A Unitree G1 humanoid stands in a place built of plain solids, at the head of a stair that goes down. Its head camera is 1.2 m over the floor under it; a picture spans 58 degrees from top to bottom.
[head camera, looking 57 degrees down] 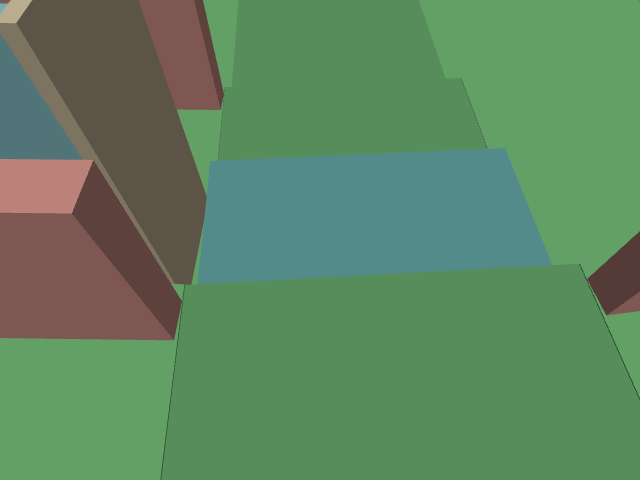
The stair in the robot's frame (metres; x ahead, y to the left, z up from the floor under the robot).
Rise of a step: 0.13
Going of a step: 0.64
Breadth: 1.25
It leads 3 degrees to the left of straight ahead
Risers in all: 3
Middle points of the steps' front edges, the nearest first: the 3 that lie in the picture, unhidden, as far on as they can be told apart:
0.65 -0.20 0.00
1.30 -0.17 -0.13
1.94 -0.13 -0.26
